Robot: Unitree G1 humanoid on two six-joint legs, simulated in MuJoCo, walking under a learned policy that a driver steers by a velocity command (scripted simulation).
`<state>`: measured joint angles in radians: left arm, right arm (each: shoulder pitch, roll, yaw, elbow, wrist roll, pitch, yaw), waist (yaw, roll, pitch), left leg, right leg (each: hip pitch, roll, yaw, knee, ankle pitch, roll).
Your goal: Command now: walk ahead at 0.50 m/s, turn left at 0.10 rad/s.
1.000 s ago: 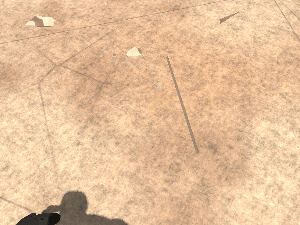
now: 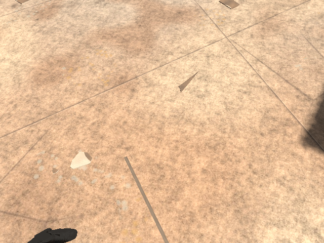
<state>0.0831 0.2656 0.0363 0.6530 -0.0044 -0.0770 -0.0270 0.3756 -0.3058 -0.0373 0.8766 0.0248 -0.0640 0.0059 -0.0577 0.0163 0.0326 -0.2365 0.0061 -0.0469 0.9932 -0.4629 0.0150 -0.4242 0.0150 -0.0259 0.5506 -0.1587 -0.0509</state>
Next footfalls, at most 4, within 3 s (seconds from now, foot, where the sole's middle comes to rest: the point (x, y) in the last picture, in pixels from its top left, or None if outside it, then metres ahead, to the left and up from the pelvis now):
0.46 left None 0.40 0.16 -0.77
0.92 right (173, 224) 0.54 -0.02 -0.77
1.34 left None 0.35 0.16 -0.77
1.80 right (116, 197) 0.67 0.21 -0.77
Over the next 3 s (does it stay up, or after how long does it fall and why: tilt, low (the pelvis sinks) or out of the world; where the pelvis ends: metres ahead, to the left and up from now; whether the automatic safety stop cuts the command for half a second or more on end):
stays up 0.62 0.26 0.02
